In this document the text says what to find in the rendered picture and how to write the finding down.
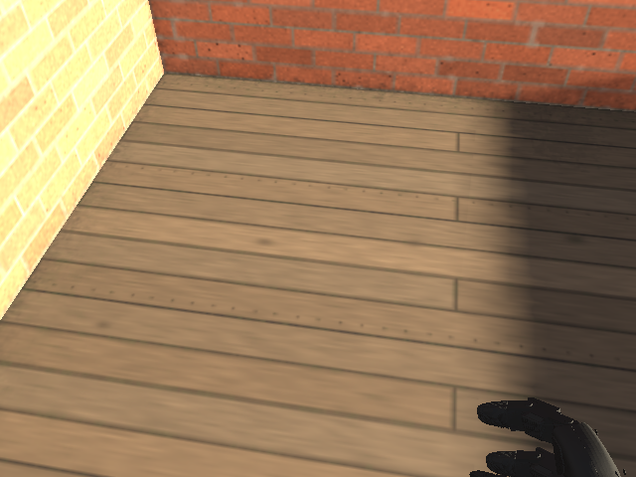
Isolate right robot hand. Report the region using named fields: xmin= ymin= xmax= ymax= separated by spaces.
xmin=469 ymin=397 xmax=626 ymax=477

